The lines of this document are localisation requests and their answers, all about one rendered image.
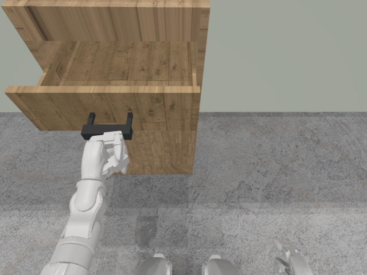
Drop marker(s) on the left robot hand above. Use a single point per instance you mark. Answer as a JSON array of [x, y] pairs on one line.
[[95, 155]]

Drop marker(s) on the right robot hand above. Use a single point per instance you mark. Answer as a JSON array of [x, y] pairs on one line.
[[297, 265]]

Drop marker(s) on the robot left forearm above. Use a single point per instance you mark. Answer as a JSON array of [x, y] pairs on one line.
[[77, 245]]

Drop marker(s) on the handle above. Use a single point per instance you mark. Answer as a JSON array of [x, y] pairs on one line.
[[91, 129]]

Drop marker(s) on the cabinet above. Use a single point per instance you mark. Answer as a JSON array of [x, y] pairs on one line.
[[43, 23]]

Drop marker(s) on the left robot thigh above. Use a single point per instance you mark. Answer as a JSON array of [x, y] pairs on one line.
[[155, 266]]

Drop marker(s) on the robot thigh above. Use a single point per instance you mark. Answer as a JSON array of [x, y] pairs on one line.
[[218, 266], [155, 266]]

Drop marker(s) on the drawer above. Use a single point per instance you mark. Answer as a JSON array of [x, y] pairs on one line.
[[155, 80]]

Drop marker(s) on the right robot thigh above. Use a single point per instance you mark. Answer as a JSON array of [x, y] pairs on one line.
[[218, 266]]

